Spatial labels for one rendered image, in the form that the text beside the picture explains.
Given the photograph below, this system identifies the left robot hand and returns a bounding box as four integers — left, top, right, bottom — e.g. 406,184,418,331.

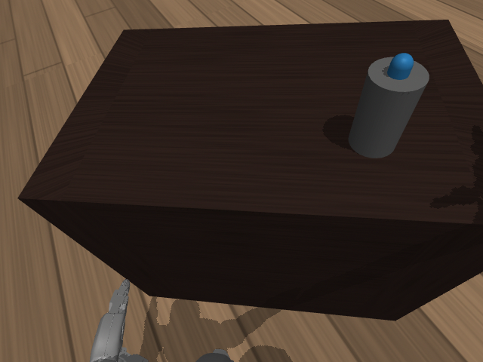
90,279,149,362

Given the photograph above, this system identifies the bottle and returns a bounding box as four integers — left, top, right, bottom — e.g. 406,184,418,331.
349,53,429,158

